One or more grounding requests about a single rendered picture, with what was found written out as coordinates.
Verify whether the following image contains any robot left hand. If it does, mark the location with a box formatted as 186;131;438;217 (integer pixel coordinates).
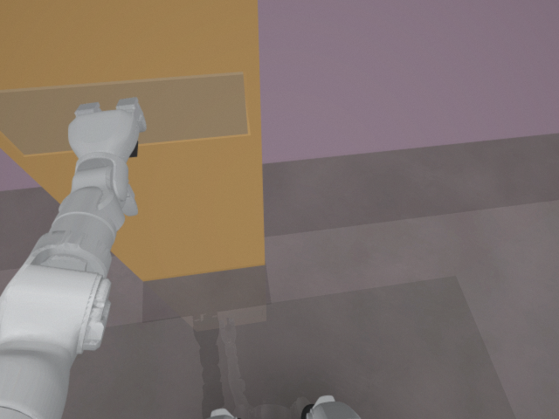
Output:
68;97;147;216

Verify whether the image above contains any robot left forearm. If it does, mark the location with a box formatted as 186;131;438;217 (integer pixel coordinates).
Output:
0;152;128;327

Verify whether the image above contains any right robot shin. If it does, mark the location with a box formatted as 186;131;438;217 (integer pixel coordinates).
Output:
312;395;335;409

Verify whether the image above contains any cabinet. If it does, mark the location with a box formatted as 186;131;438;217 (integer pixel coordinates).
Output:
0;0;265;281

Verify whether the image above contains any robot right thigh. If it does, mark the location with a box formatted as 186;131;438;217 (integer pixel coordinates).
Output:
307;402;361;419

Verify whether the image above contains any handle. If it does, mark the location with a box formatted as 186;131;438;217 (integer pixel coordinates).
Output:
129;141;138;157

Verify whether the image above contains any drawer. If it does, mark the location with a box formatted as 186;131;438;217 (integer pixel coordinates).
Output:
0;72;248;155

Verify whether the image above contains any robot left upper arm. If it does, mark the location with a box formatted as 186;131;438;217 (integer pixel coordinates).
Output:
0;264;111;419

